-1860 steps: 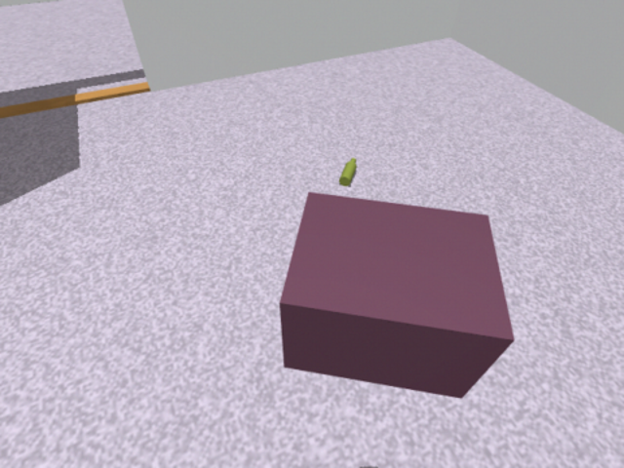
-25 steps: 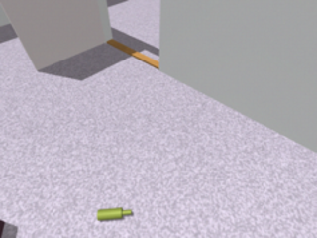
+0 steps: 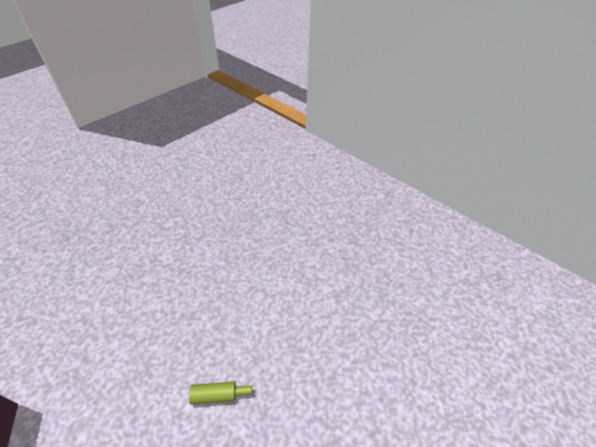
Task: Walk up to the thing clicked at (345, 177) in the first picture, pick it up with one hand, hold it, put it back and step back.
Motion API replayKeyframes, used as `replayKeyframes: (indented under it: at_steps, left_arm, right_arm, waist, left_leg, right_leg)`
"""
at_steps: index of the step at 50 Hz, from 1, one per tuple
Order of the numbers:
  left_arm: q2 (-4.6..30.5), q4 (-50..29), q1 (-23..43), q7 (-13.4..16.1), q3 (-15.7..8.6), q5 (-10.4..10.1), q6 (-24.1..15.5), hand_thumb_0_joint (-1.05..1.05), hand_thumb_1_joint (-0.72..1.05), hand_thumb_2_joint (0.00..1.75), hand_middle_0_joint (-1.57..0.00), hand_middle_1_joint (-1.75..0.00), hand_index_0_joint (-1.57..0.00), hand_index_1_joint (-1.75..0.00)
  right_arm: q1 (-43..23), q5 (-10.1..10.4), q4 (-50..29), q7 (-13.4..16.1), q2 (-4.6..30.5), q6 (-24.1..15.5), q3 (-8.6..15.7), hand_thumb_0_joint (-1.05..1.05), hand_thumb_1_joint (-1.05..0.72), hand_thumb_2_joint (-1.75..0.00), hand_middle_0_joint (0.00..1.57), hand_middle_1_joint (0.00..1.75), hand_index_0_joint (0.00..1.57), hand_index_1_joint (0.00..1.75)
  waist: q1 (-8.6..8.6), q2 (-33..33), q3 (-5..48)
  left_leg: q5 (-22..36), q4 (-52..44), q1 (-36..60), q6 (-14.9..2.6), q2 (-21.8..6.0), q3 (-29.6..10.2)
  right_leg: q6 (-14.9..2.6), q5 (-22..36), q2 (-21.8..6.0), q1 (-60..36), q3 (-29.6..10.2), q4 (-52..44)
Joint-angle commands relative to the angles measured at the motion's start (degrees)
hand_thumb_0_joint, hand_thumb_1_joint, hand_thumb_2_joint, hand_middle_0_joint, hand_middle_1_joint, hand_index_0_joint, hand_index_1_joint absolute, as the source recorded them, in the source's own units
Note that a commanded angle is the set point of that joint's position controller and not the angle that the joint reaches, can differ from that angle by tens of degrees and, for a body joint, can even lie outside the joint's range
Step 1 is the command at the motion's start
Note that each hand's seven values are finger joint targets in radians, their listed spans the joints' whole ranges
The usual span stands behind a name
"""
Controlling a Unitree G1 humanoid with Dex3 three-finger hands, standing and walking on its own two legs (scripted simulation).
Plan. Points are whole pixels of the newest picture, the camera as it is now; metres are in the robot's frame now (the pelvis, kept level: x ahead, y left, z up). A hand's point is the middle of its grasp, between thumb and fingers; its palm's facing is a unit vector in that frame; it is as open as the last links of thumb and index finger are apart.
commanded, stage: walk up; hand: left
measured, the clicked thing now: (221, 392) +0.42 +0.24 -0.75
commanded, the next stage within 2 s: stand in 0.76 s
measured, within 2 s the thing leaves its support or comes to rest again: neither
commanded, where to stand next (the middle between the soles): +0.04 +0.02 m, yaw +0 degrees
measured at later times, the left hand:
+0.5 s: hand out of the picture +0.08 +0.27 -0.15, palm faces -0.01 -0.93 -0.38, open 7.3 cm
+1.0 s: hand out of the picture +0.08 +0.25 -0.15, palm faces -0.03 -0.94 -0.34, open 7.3 cm
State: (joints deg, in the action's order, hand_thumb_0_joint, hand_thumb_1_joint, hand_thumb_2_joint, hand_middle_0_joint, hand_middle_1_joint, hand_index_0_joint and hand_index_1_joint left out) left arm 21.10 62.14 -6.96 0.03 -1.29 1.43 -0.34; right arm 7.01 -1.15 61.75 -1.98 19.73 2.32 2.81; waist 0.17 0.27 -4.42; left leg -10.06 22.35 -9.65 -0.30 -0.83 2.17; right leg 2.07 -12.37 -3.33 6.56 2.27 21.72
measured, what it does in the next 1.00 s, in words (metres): stands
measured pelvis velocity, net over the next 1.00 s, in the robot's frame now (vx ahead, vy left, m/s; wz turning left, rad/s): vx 0.01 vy -0.01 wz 0.00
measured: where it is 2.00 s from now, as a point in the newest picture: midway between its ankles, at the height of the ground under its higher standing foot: outside the picture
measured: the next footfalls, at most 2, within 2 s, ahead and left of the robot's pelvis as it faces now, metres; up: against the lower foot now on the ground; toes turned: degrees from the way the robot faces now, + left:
none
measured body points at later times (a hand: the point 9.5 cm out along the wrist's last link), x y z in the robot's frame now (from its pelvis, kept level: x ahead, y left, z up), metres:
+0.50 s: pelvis +0.00 +0.00 +0.00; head +0.01 +0.00 +0.45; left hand +0.08 +0.31 -0.12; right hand +0.10 -0.30 -0.13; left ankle +0.03 +0.12 -0.74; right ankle -0.01 -0.14 -0.74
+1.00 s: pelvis +0.01 -0.01 +0.00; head +0.02 +0.00 +0.45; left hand +0.08 +0.30 -0.13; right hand +0.09 -0.30 -0.13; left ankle +0.03 +0.12 -0.74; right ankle -0.01 -0.14 -0.74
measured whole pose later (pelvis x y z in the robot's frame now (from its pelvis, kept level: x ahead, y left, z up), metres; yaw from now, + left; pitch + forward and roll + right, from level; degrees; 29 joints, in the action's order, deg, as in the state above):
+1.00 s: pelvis +0.01 -0.01 +0.00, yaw +0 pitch -2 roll +0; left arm 20.1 63.8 -7.9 -0.6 0.0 1.1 -0.8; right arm 6.7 -0.9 63.9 -1.1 19.2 -0.1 0.9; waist -0.2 -0.1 -2.7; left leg -9.2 18.8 -7.3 0.4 -1.0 1.8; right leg 1.9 -11.6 -3.0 4.1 2.7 18.1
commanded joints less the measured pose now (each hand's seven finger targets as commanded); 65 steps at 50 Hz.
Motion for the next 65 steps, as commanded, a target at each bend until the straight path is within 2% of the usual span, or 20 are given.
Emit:
replayKeyframes:
  at_steps: [1, 8, 14, 21, 28, 37, 38, 39, 40, 44, 50, 52, 53, 57, 63, 65]
  left_arm:
    - [12.8, -3.6, 1.9, 1.0, -2.6, -0.1, -1.4, 0.0, 0.9, 0.9, -0.2, -0.3, -0.2, -0.3]
    - [12.8, -3.6, 1.3, 1.1, -2.5, -0.2, -1.5, 0.0, 0.9, 0.9, -0.2, -0.3, -0.2, -0.3]
    - [12.5, -3.7, 1.8, 1.1, -2.4, -0.4, -1.6, 0.0, 0.9, 0.9, -0.2, -0.3, -0.2, -0.3]
    - [13.1, -4.0, 2.7, 1.1, -2.5, -0.2, -1.5, 0.0, 0.9, 0.9, -0.2, -0.3, -0.2, -0.3]
    - [12.7, -3.9, 2.5, 1.0, -2.4, -0.3, -1.4, 0.0, 0.9, 0.9, -0.2, -0.3, -0.2, -0.3]
    - [12.9, -3.8, 2.5, 1.0, -2.4, -0.3, -1.6, 0.0, 0.9, 0.9, -0.2, -0.3, -0.2, -0.3]
    - [10.8, -2.6, 2.2, 0.6, -1.2, -0.6, -1.3, 0.0, 0.9, 0.9, -0.2, -0.3, -0.2, -0.3]
    - [10.5, -2.7, 2.4, 0.4, -1.2, -0.6, -1.3, 0.0, 0.9, 0.9, -0.2, -0.3, -0.2, -0.3]
    - [10.2, -2.6, 1.9, 0.3, -1.1, -0.5, -1.3, 0.0, 0.9, 0.9, -0.2, -0.3, -0.2, -0.3]
    - [11.3, -2.1, 1.7, 0.2, -1.2, -0.6, -1.7, 0.0, 0.9, 0.9, -0.2, -0.3, -0.2, -0.3]
    - [11.1, -1.4, 0.8, 0.3, -1.1, -0.5, -1.7, 0.0, 0.9, 0.9, -0.2, -0.3, -0.2, -0.3]
    - [11.5, -1.5, 1.2, 0.3, -1.1, -0.6, -1.9, 0.0, 0.9, 0.9, -0.2, -0.3, -0.2, -0.3]
    - [11.1, -1.3, 1.1, 0.2, -1.0, -0.6, -1.7, 0.0, 0.9, 0.9, -0.2, -0.3, -0.2, -0.3]
    - [11.2, -1.4, 1.3, 0.4, -1.1, -0.7, -1.6, 0.0, 0.9, 0.9, -0.2, -0.3, -0.2, -0.3]
    - [11.1, -1.4, 1.3, 0.3, -1.0, -0.7, -1.5, 0.0, 0.9, 0.9, -0.2, -0.3, -0.2, -0.3]
    - [11.1, -1.7, 1.1, 0.4, -1.1, -0.6, -1.6, 0.0, 0.9, 0.9, -0.2, -0.3, -0.2, -0.3]
  right_arm:
    - [-2.6, 0.4, -4.4, 1.0, 13.1, -1.7, 2.5, 0.0, -0.9, -0.9, 0.2, 0.3, 0.2, 0.3]
    - [-2.8, 0.5, -4.7, 1.0, 13.5, -1.7, 2.4, 0.0, -0.9, -0.9, 0.2, 0.3, 0.2, 0.3]
    - [-2.6, 0.7, -4.6, 1.0, 12.8, -1.7, 2.0, 0.0, -0.9, -0.9, 0.2, 0.3, 0.2, 0.3]
    - [-2.8, 0.6, -4.7, 0.9, 13.4, -1.6, 2.1, 0.0, -0.9, -0.9, 0.2, 0.3, 0.2, 0.3]
    - [-3.0, 0.6, -4.8, 1.0, 13.2, -1.8, 2.0, 0.0, -0.9, -0.9, 0.2, 0.3, 0.2, 0.3]
    - [-3.4, 0.7, -4.8, 0.9, 13.1, -1.8, 1.9, 0.0, -0.9, -0.9, 0.2, 0.3, 0.2, 0.3]
    - [-2.1, 0.6, -3.6, 1.3, 11.3, -2.6, 0.7, 0.0, -0.9, -0.9, 0.2, 0.3, 0.2, 0.3]
    - [-3.0, 0.5, -3.4, 1.4, 11.8, -3.1, 0.8, 0.0, -0.9, -0.9, 0.2, 0.3, 0.2, 0.3]
    - [-3.2, 0.4, -3.1, 1.6, 13.0, -3.4, 0.9, 0.0, -0.9, -0.9, 0.2, 0.3, 0.2, 0.3]
    - [-2.8, 0.5, -2.0, 1.8, 12.6, -4.0, 0.5, 0.0, -0.9, -0.9, 0.2, 0.3, 0.2, 0.3]
    - [-3.1, 0.6, -1.2, 2.0, 12.6, -4.1, 0.4, 0.0, -0.9, -0.9, 0.2, 0.3, 0.2, 0.3]
    - [-2.8, 0.6, -1.0, 2.0, 12.0, -4.2, 0.3, 0.0, -0.9, -0.9, 0.2, 0.3, 0.2, 0.3]
    - [-2.3, 0.6, -0.7, 2.1, 12.4, -4.2, 0.2, 0.0, -0.9, -0.9, 0.2, 0.3, 0.2, 0.3]
    - [-2.9, 0.6, -0.5, 2.2, 11.9, -4.1, 0.2, 0.0, -0.9, -0.9, 0.2, 0.3, 0.2, 0.3]
    - [-2.9, 0.5, -0.2, 2.3, 12.2, -4.1, -0.1, 0.0, -0.9, -0.9, 0.2, 0.3, 0.2, 0.3]
    - [-2.7, 0.5, -0.2, 2.3, 12.4, -4.1, 0.0, 0.0, -0.9, -0.9, 0.2, 0.3, 0.2, 0.3]
  waist:
    - [0.01, 0.8, 4.8]
    - [-0.06, 0.6, 5.0]
    - [0.04, 0.2, 5.3]
    - [-0.14, -0.3, 4.5]
    - [0.15, 0.5, 5.8]
    - [0.14, 0.3, 5.2]
    - [-0.96, -2.1, 6.9]
    - [-0.47, -1.0, 5.6]
    - [-0.38, 0.4, 5.4]
    - [-0.47, 0.8, 6.1]
    - [-0.43, 0.3, 5.0]
    - [-0.66, -0.3, 6.3]
    - [-0.85, 0.2, 5.1]
    - [-0.56, -0.1, 5.2]
    - [-0.67, 0.5, 4.8]
    - [-0.56, -0.2, 6.0]
  left_leg:
    - [1.2, -4.5, 1.6, -2.34, -6.1, -7.4]
    - [3.9, -3.5, 1.7, -2.42, -6.0, -7.2]
    - [5.5, -3.2, 2.1, -2.18, -6.0, -7.2]
    - [4.6, -3.0, 1.3, -2.12, -5.6, -6.9]
    - [5.2, -4.0, 1.0, -2.54, -6.5, -7.8]
    - [5.9, -3.4, 1.7, -2.04, -5.9, -7.6]
    - [3.4, -6.6, 3.0, -1.7, -7.4, -7.8]
    - [4.0, -7.1, 3.4, -1.39, -7.5, -8.4]
    - [3.6, -7.0, 3.1, -1.48, -7.6, -8.2]
    - [9.8, -6.4, 4.3, -1.07, -7.5, -7.0]
    - [8.1, -6.9, 4.1, -0.69, -7.3, -6.4]
    - [10.8, -6.4, 5.0, -0.58, -7.5, -6.3]
    - [9.1, -6.8, 4.0, -0.45, -7.1, -5.9]
    - [10.7, -6.6, 4.3, -0.31, -7.5, -6.0]
    - [7.8, -6.8, 4.1, -0.06, -7.3, -5.7]
    - [9.7, -6.3, 4.9, -0.12, -7.4, -5.6]
  right_leg:
    - [-4.24, 2.7, -4.7, 1.7, -5.2, -4.0]
    - [-4.07, 5.6, -4.6, 1.6, -4.5, -3.4]
    - [-4.05, 6.0, -4.8, 1.5, -4.6, -3.7]
    - [-4.15, 5.4, -5.2, 1.8, -4.9, -4.0]
    - [-3.92, 5.8, -4.4, 0.0, -3.9, -2.9]
    - [-3.96, 6.2, -4.9, 0.6, -4.1, -4.0]
    - [-3.34, 2.0, -5.0, 0.6, -3.9, -5.6]
    - [-3.12, 1.0, -4.5, 1.1, -3.9, -5.7]
    - [-2.91, 1.5, -4.6, 0.7, -3.8, -6.0]
    - [-2.78, 6.4, -5.3, -0.7, -4.6, -6.2]
    - [-2.64, 6.2, -5.1, -0.6, -4.3, -7.2]
    - [-2.84, 8.8, -5.5, -1.6, -4.5, -6.7]
    - [-2.69, 8.0, -5.3, -1.1, -4.6, -7.2]
    - [-2.92, 8.9, -5.3, -1.6, -4.4, -6.8]
    - [-2.91, 7.1, -5.3, -0.9, -4.8, -7.7]
    - [-2.92, 8.9, -5.3, -1.5, -4.7, -7.4]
